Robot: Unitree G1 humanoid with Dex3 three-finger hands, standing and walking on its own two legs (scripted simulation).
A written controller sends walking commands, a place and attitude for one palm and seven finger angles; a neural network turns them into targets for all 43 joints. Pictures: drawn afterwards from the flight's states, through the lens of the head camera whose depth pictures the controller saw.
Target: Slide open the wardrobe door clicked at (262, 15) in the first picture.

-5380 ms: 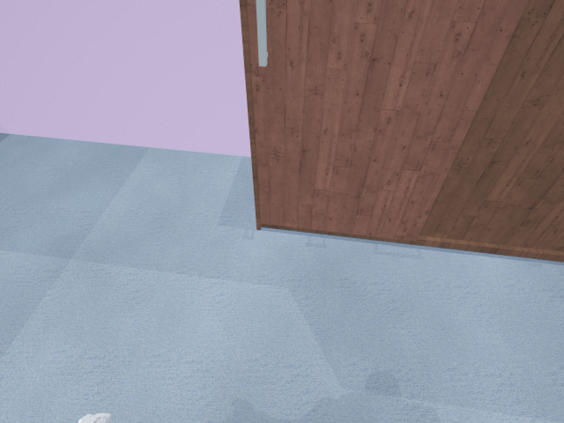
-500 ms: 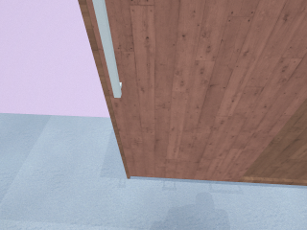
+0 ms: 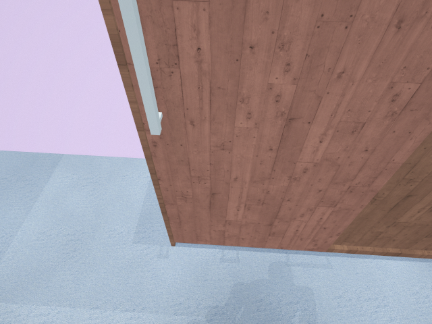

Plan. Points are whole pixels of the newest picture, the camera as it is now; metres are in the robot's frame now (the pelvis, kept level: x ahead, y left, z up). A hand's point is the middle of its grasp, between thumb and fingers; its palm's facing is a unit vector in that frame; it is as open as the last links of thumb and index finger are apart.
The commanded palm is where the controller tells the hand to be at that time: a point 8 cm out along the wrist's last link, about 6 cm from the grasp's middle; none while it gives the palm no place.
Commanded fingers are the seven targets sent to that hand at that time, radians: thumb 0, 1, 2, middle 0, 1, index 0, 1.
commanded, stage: look again from close up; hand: left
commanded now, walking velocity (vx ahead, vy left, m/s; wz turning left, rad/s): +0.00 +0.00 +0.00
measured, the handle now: (144, 59) +0.53 +0.18 +0.22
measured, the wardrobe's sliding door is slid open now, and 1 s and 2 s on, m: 0.00 0.00 0.00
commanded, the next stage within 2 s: shuffle to correct the standing spot in 0.68 s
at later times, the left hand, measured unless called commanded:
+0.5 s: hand out of the picture +0.02 +0.17 -0.17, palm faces +0.01 -0.97 -0.23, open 7.3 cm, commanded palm none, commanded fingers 0.00 0.90 0.90 -0.20 -0.30 -0.20 -0.30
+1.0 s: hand out of the picture +0.01 +0.16 -0.18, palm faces +0.07 -0.98 -0.20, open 7.3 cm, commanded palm none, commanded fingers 0.00 0.90 0.90 -0.20 -0.30 -0.20 -0.30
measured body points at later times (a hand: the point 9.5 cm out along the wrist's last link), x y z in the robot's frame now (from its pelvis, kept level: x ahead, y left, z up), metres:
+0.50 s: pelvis +0.00 -0.02 +0.00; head +0.02 -0.03 +0.45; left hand +0.02 +0.22 -0.15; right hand +0.03 -0.26 -0.16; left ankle -0.01 +0.11 -0.74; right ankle -0.02 -0.14 -0.74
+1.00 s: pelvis +0.01 -0.02 +0.00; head +0.02 -0.02 +0.45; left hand +0.00 +0.21 -0.16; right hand +0.02 -0.26 -0.16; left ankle -0.01 +0.11 -0.74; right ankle -0.02 -0.14 -0.74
